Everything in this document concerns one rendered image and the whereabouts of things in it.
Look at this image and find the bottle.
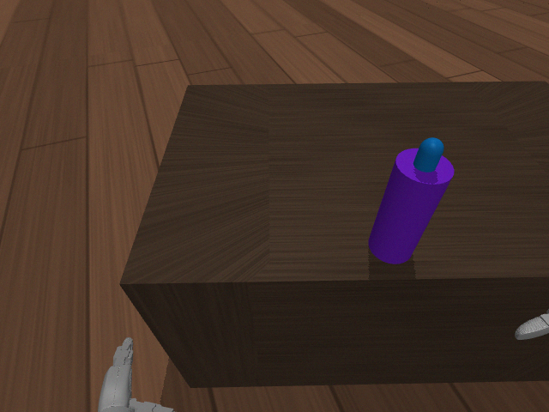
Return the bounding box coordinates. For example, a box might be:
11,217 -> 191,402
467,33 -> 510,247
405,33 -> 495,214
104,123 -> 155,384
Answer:
368,137 -> 455,264

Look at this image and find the right robot hand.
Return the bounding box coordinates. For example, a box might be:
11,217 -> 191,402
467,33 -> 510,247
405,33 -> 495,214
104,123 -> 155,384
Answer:
515,309 -> 549,340

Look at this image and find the left robot hand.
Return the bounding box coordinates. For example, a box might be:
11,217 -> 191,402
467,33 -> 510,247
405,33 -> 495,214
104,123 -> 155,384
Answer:
98,337 -> 176,412

